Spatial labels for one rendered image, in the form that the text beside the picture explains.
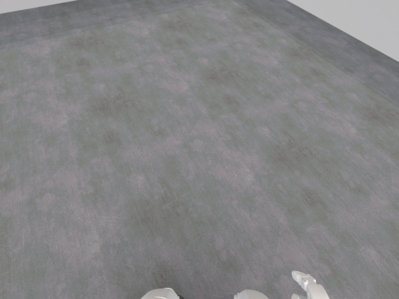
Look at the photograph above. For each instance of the right robot hand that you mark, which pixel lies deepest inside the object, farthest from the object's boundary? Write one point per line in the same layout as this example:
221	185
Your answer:
308	283

